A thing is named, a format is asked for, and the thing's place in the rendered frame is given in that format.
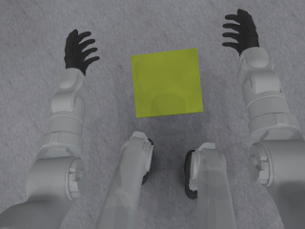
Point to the left robot upper arm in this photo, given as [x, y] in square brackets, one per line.
[54, 183]

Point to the robot left shin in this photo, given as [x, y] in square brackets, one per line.
[135, 134]

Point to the right robot forearm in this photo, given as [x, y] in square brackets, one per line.
[265, 101]

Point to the robot left hand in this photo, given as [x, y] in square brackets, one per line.
[74, 57]

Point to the robot left thigh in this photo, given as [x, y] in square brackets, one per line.
[119, 208]

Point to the robot right hand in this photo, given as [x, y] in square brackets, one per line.
[247, 36]

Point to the left robot forearm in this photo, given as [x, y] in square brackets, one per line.
[66, 119]

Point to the carton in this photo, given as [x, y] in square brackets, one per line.
[166, 83]

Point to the right robot upper arm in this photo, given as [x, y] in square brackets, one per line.
[279, 166]

